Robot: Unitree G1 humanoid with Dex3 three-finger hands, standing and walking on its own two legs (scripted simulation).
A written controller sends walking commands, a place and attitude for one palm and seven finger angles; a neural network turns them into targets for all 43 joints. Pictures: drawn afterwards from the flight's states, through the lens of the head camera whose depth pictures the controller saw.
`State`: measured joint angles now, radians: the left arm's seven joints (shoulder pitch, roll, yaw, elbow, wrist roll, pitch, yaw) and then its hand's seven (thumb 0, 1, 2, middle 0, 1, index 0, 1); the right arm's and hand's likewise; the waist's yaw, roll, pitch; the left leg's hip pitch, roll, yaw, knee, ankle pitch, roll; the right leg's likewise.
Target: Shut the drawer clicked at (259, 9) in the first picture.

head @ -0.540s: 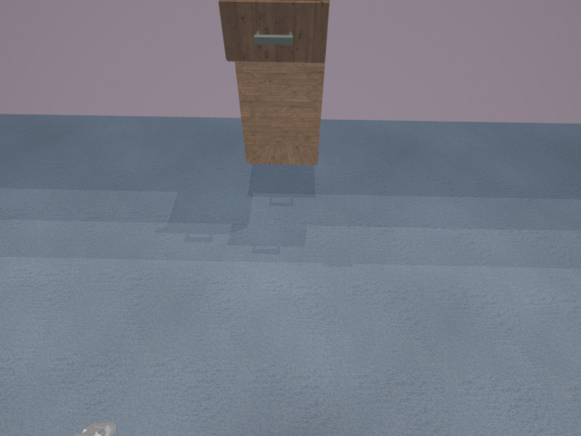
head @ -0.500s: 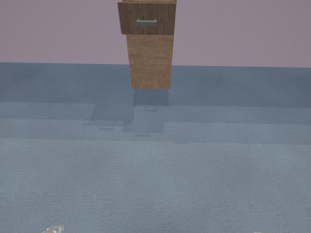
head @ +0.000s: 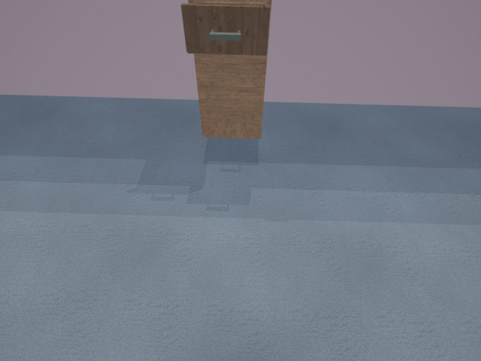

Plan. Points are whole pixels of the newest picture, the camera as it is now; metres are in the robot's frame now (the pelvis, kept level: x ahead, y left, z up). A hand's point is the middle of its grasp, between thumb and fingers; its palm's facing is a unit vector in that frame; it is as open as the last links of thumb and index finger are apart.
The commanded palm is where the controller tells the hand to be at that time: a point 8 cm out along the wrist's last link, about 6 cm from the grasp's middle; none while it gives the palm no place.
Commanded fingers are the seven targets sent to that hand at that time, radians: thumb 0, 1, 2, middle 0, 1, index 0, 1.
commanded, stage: stand and wait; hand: left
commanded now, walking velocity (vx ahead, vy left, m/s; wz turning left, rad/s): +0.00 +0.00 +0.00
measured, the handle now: (225, 34) +1.25 +0.14 +0.02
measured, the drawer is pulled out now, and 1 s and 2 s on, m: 0.30 0.30 0.30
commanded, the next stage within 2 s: look at it before walking up in 0.36 s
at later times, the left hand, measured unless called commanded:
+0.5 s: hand out of the picture +0.06 +0.25 -0.15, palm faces -0.03 -0.94 -0.33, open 7.4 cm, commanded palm none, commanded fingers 0.00 0.90 0.90 -0.20 -0.30 -0.20 -0.30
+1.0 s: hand out of the picture +0.06 +0.25 -0.15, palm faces -0.03 -0.94 -0.33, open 7.4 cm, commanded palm none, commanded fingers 0.00 0.90 0.90 -0.20 -0.30 -0.20 -0.30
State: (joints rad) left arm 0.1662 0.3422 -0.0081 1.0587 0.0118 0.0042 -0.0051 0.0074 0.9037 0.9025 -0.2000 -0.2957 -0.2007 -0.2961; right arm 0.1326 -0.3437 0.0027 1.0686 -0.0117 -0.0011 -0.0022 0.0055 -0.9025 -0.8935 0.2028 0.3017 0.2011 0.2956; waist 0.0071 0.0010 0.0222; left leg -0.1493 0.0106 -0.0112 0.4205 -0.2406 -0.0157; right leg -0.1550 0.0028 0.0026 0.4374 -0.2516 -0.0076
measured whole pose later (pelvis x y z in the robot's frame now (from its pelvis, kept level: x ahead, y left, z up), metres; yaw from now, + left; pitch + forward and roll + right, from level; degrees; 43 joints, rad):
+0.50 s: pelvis -0.01 +0.00 +0.00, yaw +0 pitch -2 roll +0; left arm 0.15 0.34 -0.01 1.08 0.01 0.00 -0.01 0.01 0.90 0.90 -0.20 -0.30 -0.20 -0.30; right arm 0.14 -0.33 0.01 1.10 -0.01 -0.01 0.00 0.00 -0.90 -0.89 0.20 0.30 0.20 0.30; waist 0.00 0.00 0.02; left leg -0.15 0.01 -0.01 0.39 -0.21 -0.02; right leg -0.16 0.01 0.01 0.41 -0.22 -0.01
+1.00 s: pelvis +0.00 +0.00 +0.00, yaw +0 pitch -2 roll +0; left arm 0.15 0.34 -0.01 1.09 0.01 0.00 -0.01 0.01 0.90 0.90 -0.20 -0.30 -0.20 -0.30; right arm 0.12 -0.33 0.01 1.11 -0.01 -0.01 0.00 0.00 -0.90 -0.89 0.20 0.30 0.20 0.30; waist 0.01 0.00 0.03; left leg -0.14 0.01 -0.01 0.37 -0.21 -0.01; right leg -0.14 0.00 0.01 0.39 -0.22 0.00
